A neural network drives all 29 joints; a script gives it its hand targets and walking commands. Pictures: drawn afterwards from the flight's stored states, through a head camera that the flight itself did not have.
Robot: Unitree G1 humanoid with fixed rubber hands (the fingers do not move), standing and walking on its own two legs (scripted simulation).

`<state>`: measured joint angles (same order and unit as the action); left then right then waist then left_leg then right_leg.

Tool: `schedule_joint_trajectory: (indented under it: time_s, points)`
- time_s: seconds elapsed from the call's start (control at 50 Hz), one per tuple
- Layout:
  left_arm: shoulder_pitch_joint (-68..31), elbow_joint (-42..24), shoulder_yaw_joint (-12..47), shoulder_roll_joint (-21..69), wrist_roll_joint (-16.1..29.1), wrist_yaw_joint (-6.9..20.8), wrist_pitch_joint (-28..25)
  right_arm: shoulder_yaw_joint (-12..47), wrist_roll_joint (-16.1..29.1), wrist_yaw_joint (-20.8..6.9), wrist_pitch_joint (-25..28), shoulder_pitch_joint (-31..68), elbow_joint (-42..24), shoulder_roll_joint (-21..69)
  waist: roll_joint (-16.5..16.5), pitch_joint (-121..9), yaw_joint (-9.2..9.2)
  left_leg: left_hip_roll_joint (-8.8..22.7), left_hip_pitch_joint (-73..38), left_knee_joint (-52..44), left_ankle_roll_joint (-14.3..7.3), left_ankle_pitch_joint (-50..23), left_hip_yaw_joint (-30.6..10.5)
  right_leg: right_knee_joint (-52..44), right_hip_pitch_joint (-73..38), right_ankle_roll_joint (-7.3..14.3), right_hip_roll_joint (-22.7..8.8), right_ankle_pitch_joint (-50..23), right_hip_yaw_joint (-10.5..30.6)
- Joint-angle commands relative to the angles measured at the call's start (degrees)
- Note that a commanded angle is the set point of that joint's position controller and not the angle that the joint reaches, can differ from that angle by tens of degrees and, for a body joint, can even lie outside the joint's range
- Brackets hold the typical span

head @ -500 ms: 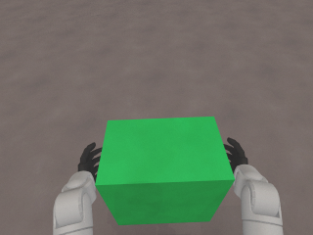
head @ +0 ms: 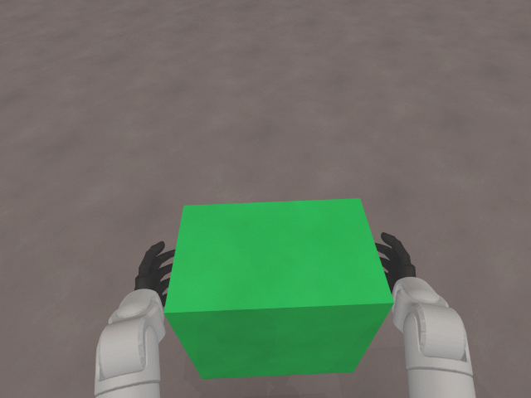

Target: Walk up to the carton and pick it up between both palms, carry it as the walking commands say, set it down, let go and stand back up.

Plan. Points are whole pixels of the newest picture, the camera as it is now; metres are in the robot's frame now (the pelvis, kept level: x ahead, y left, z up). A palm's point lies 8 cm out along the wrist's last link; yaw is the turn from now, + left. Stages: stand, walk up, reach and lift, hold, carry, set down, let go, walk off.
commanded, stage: carry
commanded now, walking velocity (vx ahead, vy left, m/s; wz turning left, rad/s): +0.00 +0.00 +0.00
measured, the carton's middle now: (275, 295) +0.30 +0.00 -0.03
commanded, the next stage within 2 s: none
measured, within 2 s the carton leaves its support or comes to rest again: neither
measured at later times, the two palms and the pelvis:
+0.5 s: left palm (156, 290) +0.27 +0.17 +0.05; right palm (403, 281) +0.27 -0.19 +0.04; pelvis +0.00 +0.00 +0.00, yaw +0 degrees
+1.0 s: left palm (158, 287) +0.28 +0.17 +0.05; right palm (403, 279) +0.28 -0.19 +0.04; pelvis +0.01 +0.00 +0.00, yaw -1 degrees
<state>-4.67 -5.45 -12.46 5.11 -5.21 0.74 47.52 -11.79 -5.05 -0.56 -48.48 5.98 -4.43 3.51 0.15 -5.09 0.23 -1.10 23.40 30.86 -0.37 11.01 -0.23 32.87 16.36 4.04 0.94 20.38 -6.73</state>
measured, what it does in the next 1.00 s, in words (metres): stands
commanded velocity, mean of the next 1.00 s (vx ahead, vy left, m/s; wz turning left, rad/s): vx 0.00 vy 0.00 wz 0.00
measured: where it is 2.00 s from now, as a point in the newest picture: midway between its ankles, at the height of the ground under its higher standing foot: outside the picture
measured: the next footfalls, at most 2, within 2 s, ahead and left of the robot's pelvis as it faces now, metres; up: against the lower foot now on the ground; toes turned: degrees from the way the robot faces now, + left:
none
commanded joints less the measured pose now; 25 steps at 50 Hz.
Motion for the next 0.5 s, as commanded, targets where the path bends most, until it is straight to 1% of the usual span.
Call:
schedule_joint_trajectory:
  time_s: [0.0,0.48]
  points:
    - [-26.04,-6.91,36.39,37.74,11.15,6.23,-1.20,35.66,11.01,-5.98,2.30,26.86,-8.15,38.03,-0.83,-15.61,-0.01,6.64,-8.43,-1.25,-3.28,-13.59,-5.58,-5.87,-4.09,-0.06,-9.50,-16.05,8.31]
    - [-27.54,-4.75,35.62,38.14,10.67,6.75,-2.13,35.04,10.73,-6.52,3.17,28.41,-5.62,38.84,-0.97,-15.90,0.26,6.54,-8.55,-1.00,-3.22,-13.12,-5.00,-6.05,-4.71,-0.08,-9.53,-18.20,8.58]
